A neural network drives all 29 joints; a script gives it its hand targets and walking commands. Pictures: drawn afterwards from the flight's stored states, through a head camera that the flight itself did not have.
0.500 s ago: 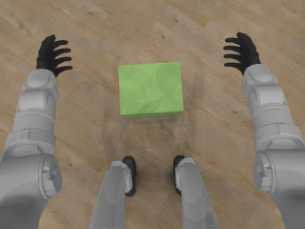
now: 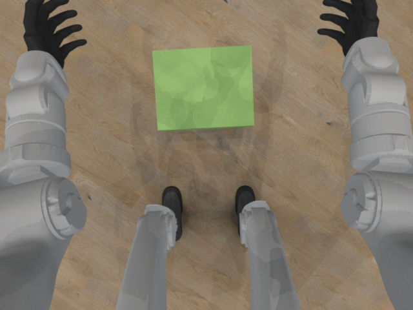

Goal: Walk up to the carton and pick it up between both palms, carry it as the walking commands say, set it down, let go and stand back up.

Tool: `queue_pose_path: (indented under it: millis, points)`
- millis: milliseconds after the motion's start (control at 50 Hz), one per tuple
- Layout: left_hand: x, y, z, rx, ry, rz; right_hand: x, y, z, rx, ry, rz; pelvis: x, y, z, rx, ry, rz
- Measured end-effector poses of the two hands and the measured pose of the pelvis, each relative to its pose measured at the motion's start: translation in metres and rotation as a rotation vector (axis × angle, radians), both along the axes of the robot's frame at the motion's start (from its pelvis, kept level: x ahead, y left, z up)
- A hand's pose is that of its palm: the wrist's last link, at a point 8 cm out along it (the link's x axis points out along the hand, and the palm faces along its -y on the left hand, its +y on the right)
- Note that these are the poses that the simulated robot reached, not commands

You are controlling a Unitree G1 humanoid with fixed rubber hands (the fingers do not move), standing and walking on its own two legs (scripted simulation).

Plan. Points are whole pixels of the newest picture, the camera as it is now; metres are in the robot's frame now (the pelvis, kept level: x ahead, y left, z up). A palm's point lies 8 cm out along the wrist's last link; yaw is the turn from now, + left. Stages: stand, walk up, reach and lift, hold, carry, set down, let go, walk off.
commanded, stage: reach and lift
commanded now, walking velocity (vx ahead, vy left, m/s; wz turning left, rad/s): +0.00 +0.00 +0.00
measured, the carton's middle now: (204, 94) +0.52 -0.01 -0.55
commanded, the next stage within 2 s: none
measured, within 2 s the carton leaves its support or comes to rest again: neither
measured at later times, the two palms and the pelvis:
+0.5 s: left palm (98, 83) +0.51 +0.22 -0.29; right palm (291, 75) +0.51 -0.21 -0.30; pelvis -0.05 +0.00 -0.14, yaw +2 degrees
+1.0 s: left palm (118, 94) +0.50 +0.22 -0.39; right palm (279, 88) +0.50 -0.21 -0.40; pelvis -0.08 +0.00 -0.24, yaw +1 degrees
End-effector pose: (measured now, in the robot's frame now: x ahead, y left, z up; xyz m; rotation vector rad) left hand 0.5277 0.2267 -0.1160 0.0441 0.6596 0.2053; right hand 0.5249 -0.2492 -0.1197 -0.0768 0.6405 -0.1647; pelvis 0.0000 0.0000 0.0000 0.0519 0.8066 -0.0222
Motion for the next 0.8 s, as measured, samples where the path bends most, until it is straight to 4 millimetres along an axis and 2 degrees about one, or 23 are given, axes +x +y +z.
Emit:
queue_pose_path:
  millis: [60,100,260,360,440,520,680,760,800]
  points:
    - [-0.012,0.006,-0.012,-0.002,0.014,0.015,-0.018,-0.002,-0.022,0.006,0.059,0.015,-0.003,-0.002,-0.007,0.005,0.025,0.002]
    - [-0.017,0.006,-0.021,-0.008,0.012,0.015,-0.022,0.000,-0.032,0.010,0.060,0.027,-0.009,-0.004,-0.016,0.009,0.034,0.004]
    - [-0.017,-0.010,-0.077,-0.051,-0.001,-0.009,0.006,0.028,-0.064,0.055,-0.047,0.053,-0.039,-0.005,-0.073,0.013,0.048,0.021]
    - [-0.013,-0.012,-0.115,-0.062,0.008,0.016,0.005,0.039,-0.110,0.063,0.004,0.041,-0.048,-0.004,-0.105,0.010,0.040,0.029]
    - [-0.012,-0.006,-0.146,-0.048,0.025,0.029,-0.007,0.041,-0.157,0.052,0.082,0.027,-0.048,-0.001,-0.124,0.003,0.045,0.033]
    - [-0.013,-0.003,-0.179,0.009,0.057,0.000,-0.013,0.039,-0.192,0.041,0.090,0.007,-0.046,0.002,-0.140,-0.007,0.020,0.036]
    - [-0.013,-0.022,-0.237,-0.012,0.004,-0.022,-0.003,0.029,-0.230,-0.043,-0.004,-0.020,-0.058,0.000,-0.178,-0.011,-0.107,0.041]
    - [-0.030,-0.022,-0.271,0.006,0.026,-0.017,-0.008,0.034,-0.254,-0.030,-0.005,-0.005,-0.070,-0.002,-0.201,-0.011,-0.175,0.041]
    - [-0.038,-0.020,-0.282,0.010,0.044,-0.010,-0.012,0.038,-0.263,-0.038,0.015,0.016,-0.072,-0.002,-0.213,-0.012,-0.185,0.042]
